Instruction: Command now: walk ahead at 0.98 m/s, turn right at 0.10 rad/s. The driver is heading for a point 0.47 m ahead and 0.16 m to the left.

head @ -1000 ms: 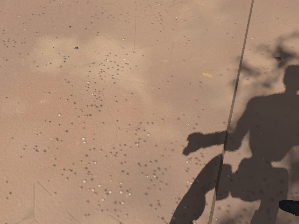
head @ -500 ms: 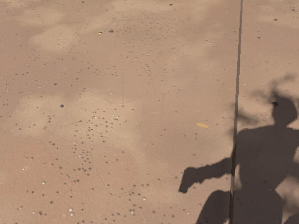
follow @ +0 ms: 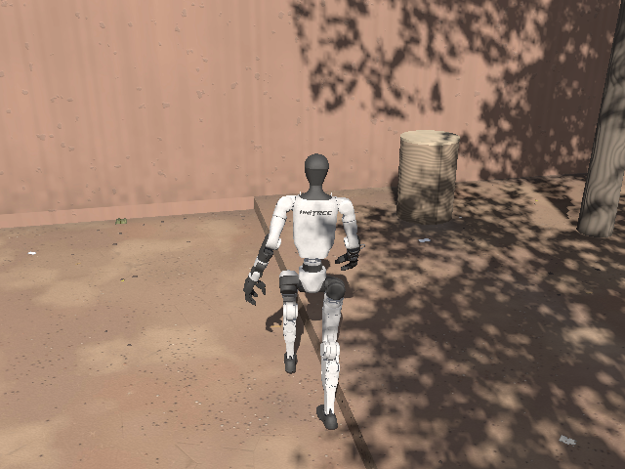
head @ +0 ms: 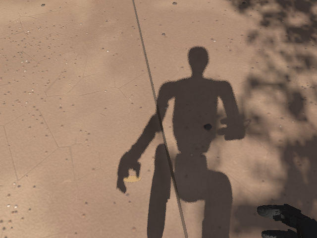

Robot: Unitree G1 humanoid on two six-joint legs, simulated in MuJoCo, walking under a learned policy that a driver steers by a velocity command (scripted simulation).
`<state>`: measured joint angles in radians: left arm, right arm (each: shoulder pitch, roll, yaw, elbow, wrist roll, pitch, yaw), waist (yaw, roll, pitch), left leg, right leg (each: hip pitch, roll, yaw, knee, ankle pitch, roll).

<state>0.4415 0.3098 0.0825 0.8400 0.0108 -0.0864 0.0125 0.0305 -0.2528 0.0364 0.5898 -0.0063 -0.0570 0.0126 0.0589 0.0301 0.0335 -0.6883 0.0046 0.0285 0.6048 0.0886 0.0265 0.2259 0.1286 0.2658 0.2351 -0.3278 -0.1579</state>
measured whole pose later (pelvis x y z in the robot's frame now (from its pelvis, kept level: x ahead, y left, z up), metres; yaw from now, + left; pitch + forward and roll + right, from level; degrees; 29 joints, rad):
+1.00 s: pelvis +0.69 +0.17 +0.01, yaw +18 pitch +4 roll +0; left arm 0.31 0.24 0.03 0.82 -0.03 -0.04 0.05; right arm 0.15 -0.18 -0.01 0.79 -0.02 -0.02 0.05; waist 0.03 -0.03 -0.01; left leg -0.41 -0.04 -0.01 0.47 -0.13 0.02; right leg -0.61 -0.07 0.07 1.70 -0.83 0.11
